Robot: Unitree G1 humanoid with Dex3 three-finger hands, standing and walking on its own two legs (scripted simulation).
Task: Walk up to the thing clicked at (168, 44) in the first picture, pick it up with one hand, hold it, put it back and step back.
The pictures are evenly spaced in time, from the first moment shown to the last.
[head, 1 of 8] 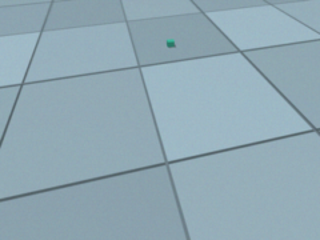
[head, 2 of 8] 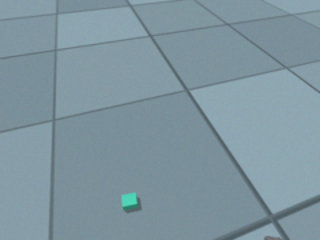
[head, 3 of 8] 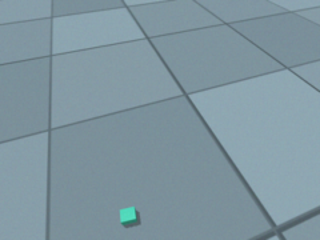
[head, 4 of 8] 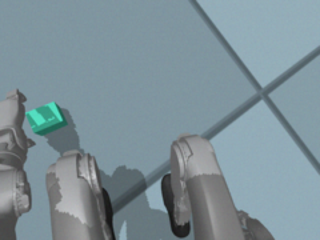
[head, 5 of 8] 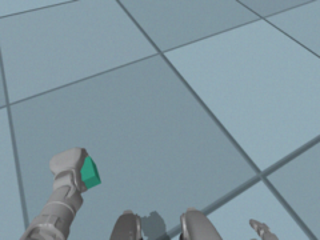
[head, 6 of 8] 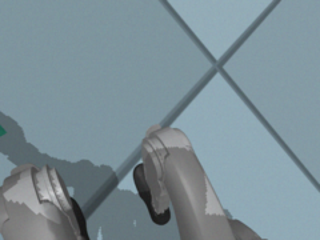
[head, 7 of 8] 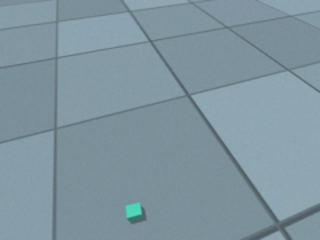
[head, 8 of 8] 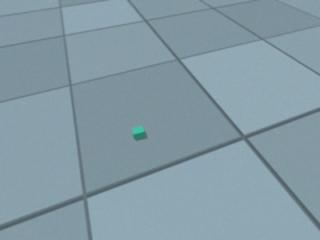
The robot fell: no
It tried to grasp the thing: yes
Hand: left
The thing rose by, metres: 0.67
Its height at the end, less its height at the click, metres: +0.00
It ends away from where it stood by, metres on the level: 0.02
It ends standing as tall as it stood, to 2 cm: yes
